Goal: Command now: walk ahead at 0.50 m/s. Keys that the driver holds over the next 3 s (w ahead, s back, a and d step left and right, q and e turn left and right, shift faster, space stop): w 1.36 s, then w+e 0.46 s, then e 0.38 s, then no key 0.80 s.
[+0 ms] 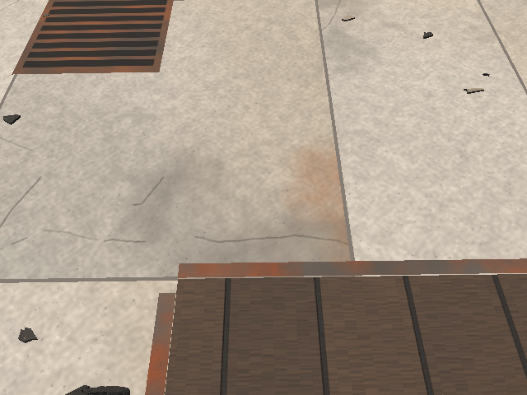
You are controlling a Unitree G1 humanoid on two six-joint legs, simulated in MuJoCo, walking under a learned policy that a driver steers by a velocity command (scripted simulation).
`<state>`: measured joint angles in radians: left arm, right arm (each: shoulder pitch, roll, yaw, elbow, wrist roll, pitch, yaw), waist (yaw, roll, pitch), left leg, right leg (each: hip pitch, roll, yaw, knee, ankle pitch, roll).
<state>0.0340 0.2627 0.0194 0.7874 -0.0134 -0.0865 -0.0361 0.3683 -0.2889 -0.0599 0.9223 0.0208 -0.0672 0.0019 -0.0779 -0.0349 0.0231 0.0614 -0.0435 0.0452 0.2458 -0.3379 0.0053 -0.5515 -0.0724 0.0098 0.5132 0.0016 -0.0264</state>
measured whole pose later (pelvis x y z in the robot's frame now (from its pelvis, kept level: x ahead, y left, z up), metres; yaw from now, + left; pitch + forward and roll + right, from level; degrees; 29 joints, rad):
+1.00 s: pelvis +0.55 +0.02 +0.01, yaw +0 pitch +2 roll +2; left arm 0.07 0.26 0.05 0.81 -0.01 -0.07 -0.02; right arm 0.34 -0.26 -0.05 0.95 0.01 -0.08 0.00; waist -0.08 -0.04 0.02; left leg 0.02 -0.07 0.05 0.19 -0.24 0.05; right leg -0.64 -0.11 0.02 0.59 0.07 0.00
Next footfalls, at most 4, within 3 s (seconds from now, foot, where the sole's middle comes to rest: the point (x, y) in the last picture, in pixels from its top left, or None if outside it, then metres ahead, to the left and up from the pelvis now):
0.04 right None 0.20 -0.12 -0.77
0.58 left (218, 385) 0.50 0.11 -0.77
1.12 right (297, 269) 0.81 -0.12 -0.77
1.64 left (211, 196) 1.10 0.12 -0.77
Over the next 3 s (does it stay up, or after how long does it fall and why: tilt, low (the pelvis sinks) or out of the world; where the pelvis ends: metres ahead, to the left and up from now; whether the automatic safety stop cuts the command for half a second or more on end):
stays up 1.26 -0.04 0.00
